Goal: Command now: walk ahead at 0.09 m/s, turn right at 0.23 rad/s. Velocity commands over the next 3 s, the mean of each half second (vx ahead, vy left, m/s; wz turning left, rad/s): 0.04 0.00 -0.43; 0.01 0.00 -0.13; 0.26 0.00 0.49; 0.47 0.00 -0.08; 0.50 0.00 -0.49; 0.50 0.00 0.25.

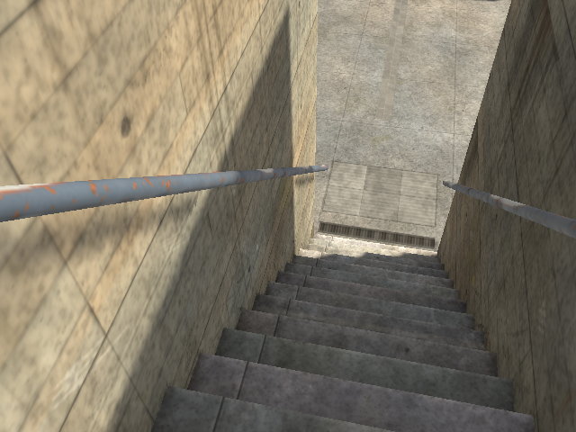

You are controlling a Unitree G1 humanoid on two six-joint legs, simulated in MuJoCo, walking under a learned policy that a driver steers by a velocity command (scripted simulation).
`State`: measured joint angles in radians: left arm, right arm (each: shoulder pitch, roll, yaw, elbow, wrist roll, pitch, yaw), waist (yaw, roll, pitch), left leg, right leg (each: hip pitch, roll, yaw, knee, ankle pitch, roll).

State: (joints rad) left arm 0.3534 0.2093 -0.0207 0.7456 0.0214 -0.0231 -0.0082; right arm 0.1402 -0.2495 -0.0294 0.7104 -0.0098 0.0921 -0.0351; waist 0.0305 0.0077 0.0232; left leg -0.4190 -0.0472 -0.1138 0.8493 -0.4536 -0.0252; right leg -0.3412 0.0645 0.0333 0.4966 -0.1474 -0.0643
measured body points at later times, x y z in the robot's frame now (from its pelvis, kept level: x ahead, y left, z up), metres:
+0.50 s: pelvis -0.03 +0.00 -0.01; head -0.02 -0.02 +0.44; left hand +0.19 +0.21 -0.09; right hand +0.03 -0.29 -0.12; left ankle +0.02 +0.12 -0.72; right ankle -0.06 -0.08 -0.74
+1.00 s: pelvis -0.04 +0.02 +0.00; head -0.03 +0.03 +0.45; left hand +0.19 +0.20 -0.10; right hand -0.01 -0.26 -0.10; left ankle +0.02 +0.11 -0.73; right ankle -0.07 -0.08 -0.73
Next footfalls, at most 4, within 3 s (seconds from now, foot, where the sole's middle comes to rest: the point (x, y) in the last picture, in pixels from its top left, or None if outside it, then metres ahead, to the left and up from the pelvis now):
0.10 left None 0.07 0.12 -0.77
0.46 right None -0.03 -0.09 -0.77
0.86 left None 0.05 0.10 -0.77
1.42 left None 0.08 0.11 -0.77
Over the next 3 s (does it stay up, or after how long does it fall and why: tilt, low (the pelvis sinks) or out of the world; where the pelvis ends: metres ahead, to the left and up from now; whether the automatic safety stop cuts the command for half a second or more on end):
stays up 0.69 -0.15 -0.54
